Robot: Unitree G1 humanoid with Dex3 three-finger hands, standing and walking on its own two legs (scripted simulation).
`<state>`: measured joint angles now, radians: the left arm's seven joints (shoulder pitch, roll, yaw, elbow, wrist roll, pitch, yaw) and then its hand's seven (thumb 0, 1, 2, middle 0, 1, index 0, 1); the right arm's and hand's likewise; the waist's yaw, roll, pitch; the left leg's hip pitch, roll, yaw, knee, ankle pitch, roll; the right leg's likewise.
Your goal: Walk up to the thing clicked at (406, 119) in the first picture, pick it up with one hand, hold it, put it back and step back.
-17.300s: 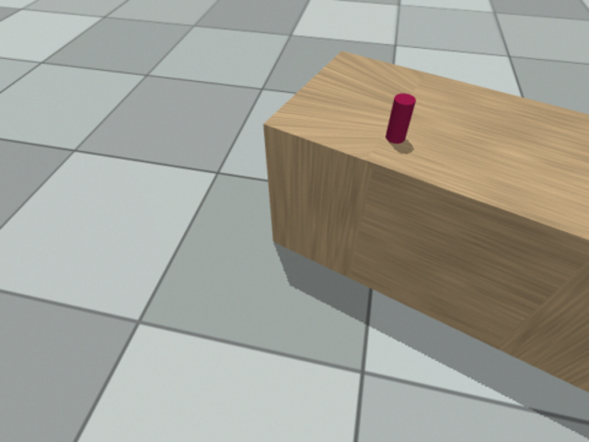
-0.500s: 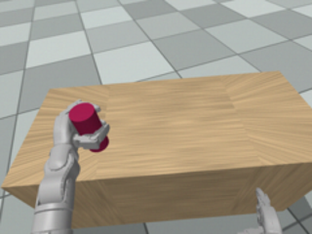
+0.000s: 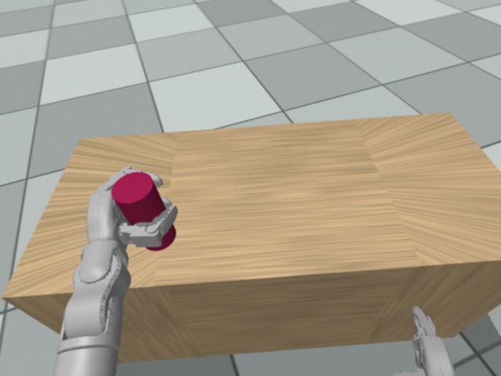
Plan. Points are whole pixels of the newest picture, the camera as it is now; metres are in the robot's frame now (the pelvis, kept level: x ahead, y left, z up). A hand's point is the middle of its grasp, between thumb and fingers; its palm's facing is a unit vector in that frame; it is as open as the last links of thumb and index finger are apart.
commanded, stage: hold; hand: left
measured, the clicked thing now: (147, 214) +0.33 +0.17 +0.11
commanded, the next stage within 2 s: crouch in 0.84 s
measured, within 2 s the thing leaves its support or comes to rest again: neither
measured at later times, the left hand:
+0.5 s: hand (154, 211) +0.33 +0.16 +0.11, palm faces +0.16 -0.99 +0.01, open 7.9 cm
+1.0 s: hand (154, 210) +0.33 +0.16 +0.12, palm faces +0.15 -0.99 +0.01, open 7.9 cm
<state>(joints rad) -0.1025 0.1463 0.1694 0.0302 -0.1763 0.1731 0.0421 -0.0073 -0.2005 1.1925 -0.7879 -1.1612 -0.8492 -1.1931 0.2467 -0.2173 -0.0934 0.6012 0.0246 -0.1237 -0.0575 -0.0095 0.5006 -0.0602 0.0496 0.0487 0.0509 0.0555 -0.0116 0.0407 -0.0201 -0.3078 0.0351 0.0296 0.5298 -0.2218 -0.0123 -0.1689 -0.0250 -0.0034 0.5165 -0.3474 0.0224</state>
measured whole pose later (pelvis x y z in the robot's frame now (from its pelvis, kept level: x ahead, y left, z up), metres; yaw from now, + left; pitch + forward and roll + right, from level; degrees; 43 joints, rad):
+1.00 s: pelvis +0.00 +0.00 +0.00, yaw +0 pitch +0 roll +0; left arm -0.12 0.14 0.15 0.04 -0.17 0.16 0.05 -0.01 -0.20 1.21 -0.78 -1.18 -0.84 -1.21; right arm 0.25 -0.21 -0.08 0.60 0.02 -0.12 -0.07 -0.01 0.50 -0.06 0.05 0.05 0.05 0.06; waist -0.02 0.04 -0.01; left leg -0.30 0.03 0.04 0.52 -0.21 -0.01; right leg -0.16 -0.03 0.00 0.50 -0.33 0.03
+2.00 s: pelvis -0.01 +0.01 -0.04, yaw -1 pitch +14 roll -2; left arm -0.53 0.31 0.28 0.86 -0.12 -0.38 0.02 -0.01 -0.21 1.21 -0.80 -1.15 -0.86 -1.18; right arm 0.31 -0.21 -0.05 0.28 -0.03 -0.04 0.01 -0.01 0.50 -0.06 0.05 0.05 0.05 0.06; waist -0.11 -0.02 -0.09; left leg -0.77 0.07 0.02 0.87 -0.34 0.00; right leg -0.62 0.00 0.00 0.84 -0.46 0.03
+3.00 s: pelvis -0.02 +0.01 -0.10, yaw -2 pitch +25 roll -4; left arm -0.65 0.43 0.44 1.06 -0.07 -0.54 -0.01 -0.01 -0.19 1.19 -0.80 -1.15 -0.86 -1.17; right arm 0.39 -0.24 -0.01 -0.04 -0.06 0.04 0.07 -0.01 0.49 -0.06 0.05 0.05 0.05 0.06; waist -0.22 -0.01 -0.15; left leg -1.17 0.09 -0.03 1.19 -0.46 -0.01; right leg -1.00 0.03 -0.03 1.15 -0.58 0.02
